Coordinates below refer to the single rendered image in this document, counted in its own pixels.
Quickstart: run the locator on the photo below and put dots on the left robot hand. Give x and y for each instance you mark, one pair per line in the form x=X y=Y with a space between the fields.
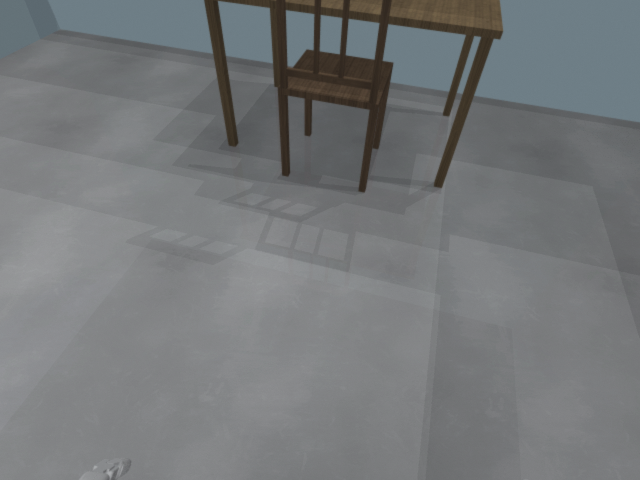
x=108 y=470

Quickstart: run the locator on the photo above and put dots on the chair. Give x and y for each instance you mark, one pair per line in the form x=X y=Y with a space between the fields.
x=334 y=78

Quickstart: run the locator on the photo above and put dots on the table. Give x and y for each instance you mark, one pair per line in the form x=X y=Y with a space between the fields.
x=480 y=18

